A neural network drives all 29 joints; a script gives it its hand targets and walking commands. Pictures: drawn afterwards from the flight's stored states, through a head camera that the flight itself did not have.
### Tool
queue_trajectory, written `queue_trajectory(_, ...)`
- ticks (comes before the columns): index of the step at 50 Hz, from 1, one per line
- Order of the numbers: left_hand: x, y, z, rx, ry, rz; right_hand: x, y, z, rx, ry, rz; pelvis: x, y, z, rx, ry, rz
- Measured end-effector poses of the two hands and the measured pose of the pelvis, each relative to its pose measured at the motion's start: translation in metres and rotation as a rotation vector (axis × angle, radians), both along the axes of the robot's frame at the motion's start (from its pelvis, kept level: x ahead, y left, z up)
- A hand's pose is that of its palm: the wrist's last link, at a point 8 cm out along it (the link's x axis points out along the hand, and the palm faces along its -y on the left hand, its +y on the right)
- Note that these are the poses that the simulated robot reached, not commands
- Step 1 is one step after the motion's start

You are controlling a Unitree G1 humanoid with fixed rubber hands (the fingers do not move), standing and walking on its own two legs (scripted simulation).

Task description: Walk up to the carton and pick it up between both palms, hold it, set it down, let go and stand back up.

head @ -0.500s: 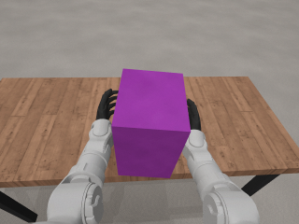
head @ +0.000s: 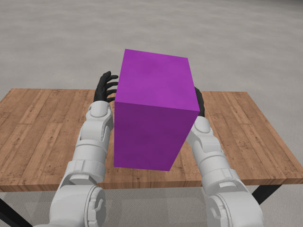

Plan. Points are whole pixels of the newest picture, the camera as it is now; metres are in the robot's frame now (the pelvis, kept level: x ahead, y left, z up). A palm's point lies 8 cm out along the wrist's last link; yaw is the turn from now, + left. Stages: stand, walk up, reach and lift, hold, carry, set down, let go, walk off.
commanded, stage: reach and lift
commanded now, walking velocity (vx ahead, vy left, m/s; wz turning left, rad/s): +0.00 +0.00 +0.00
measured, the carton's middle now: (149, 115) +0.39 +0.02 +0.13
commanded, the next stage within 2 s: hold in 1.44 s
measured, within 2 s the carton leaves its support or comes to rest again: neither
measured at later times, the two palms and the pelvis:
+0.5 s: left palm (103, 94) +0.39 +0.14 +0.19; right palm (198, 109) +0.39 -0.11 +0.16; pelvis +0.00 +0.00 +0.00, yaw +0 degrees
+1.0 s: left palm (100, 92) +0.38 +0.15 +0.21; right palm (201, 103) +0.38 -0.11 +0.19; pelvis -0.01 +0.00 +0.00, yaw +0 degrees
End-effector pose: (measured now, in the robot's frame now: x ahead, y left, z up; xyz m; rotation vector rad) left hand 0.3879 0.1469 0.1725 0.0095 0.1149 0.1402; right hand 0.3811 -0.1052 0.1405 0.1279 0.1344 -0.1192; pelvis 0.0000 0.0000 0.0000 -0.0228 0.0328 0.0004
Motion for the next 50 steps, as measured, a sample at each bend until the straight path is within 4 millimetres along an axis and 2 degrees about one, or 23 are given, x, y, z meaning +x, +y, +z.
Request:
queue_trajectory(5,-0.005,0.003,0.013,0.02,0.018,0.009,-0.002,0.003,0.014,-0.076,0.016,0.023,-0.006,0.0,0.0,0.0,-0.041,0.001)
queue_trajectory(12,-0.001,0.009,0.002,0.003,0.083,0.021,0.003,0.009,0.006,-0.131,0.077,0.045,-0.008,0.0,0.0,0.0,-0.049,0.001)
queue_trajectory(20,0.007,0.001,0.007,0.009,0.086,0.007,0.007,0.001,0.008,-0.03,0.084,0.015,-0.003,0.001,0.001,-0.002,-0.042,0.002)
queue_trajectory(27,0.004,-0.003,0.023,0.019,0.06,0.0,0.004,-0.004,0.025,0.048,0.055,-0.004,-0.004,0.001,0.001,-0.002,-0.051,0.003)
queue_trajectory(40,-0.011,0.0,0.03,0.017,0.075,0.011,-0.008,-0.001,0.035,0.017,0.07,0.011,-0.012,0.002,0.0,-0.003,-0.076,0.004)
queue_trajectory(50,-0.01,-0.002,0.038,0.021,0.057,0.018,-0.004,-0.003,0.049,-0.036,0.048,0.025,-0.012,0.002,0.0,-0.003,-0.076,0.004)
